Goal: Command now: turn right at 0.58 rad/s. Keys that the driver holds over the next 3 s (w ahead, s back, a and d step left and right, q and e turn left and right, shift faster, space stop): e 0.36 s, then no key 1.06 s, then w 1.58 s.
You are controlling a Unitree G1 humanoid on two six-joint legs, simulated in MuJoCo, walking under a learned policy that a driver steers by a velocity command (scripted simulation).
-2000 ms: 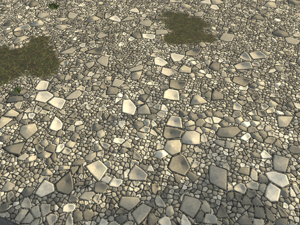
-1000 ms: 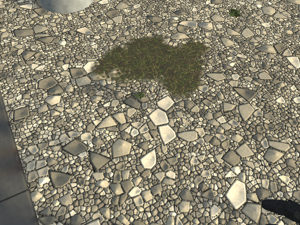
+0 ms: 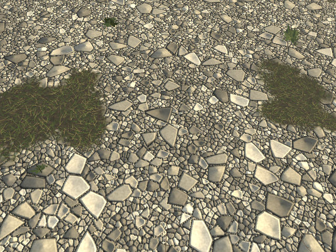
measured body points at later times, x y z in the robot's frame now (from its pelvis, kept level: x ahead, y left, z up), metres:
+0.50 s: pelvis -0.02 -0.04 +0.01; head +0.02 -0.08 +0.45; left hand +0.22 +0.18 -0.07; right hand +0.04 -0.36 -0.11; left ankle +0.00 +0.11 -0.65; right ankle -0.03 -0.13 -0.73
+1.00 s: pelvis -0.01 -0.02 +0.00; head +0.00 -0.02 +0.45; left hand +0.20 +0.17 -0.11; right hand +0.05 -0.30 -0.10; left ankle +0.03 +0.10 -0.73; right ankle -0.03 -0.13 -0.73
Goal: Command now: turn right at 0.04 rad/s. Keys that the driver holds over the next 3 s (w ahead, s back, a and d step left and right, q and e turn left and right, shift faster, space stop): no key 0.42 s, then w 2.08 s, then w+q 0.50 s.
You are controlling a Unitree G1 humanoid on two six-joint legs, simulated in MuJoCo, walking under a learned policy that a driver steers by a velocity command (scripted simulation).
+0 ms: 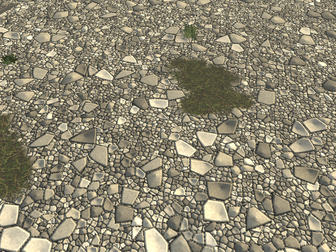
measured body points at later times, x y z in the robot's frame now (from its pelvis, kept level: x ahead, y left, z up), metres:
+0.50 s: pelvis +0.01 +0.01 +0.00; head +0.01 +0.02 +0.45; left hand +0.11 +0.26 -0.13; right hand +0.12 -0.23 -0.12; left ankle +0.00 +0.13 -0.73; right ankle +0.01 -0.11 -0.73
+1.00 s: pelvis +0.16 -0.01 +0.01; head +0.19 -0.02 +0.46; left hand +0.11 +0.24 -0.12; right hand +0.38 -0.24 -0.09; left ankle +0.34 +0.14 -0.68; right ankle +0.04 -0.11 -0.73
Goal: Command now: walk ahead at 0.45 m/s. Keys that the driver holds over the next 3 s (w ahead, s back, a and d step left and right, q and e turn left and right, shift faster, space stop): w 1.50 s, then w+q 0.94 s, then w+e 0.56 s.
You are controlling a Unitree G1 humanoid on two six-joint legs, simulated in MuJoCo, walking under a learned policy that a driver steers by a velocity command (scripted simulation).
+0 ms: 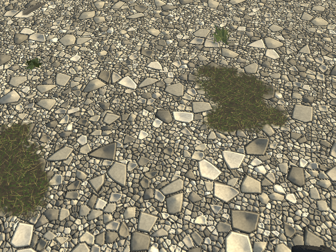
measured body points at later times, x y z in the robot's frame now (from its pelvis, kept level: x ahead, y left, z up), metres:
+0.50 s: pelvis +0.28 +0.05 +0.01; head +0.30 +0.05 +0.45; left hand +0.47 +0.30 -0.10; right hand +0.29 -0.22 -0.13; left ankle +0.24 +0.13 -0.74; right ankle +0.47 -0.13 -0.68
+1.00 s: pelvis +0.57 -0.01 +0.01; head +0.59 -0.02 +0.46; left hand +0.60 +0.27 -0.12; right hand +0.73 -0.27 -0.10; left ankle +0.73 +0.17 -0.68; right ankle +0.54 -0.10 -0.74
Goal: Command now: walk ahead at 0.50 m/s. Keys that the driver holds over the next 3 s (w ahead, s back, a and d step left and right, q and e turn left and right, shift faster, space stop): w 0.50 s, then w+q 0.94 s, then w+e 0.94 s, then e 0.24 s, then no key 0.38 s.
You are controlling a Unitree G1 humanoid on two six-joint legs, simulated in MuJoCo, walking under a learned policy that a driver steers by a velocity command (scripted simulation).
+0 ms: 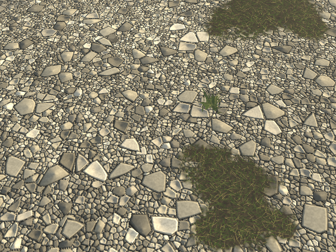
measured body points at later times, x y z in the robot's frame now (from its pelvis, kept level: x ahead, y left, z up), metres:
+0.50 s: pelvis +0.28 +0.07 +0.00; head +0.30 +0.08 +0.45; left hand +0.42 +0.34 -0.12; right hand +0.31 -0.20 -0.13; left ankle +0.26 +0.15 -0.75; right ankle +0.39 -0.11 -0.68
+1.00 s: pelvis +0.54 +0.02 +0.00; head +0.57 +0.02 +0.45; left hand +0.55 +0.31 -0.13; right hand +0.72 -0.23 -0.12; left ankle +0.57 +0.19 -0.67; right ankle +0.56 -0.08 -0.75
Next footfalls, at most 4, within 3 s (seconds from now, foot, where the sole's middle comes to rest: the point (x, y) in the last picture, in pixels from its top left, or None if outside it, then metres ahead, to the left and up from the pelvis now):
0.20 left None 0.30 0.15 -0.79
0.74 right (207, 227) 0.60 -0.08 -0.79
1.28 left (132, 183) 0.79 0.25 -0.79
1.82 right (147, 120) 1.17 0.23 -0.79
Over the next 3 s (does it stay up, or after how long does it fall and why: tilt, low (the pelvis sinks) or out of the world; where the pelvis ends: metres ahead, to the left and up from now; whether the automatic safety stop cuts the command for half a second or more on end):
stays up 1.45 0.36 -0.02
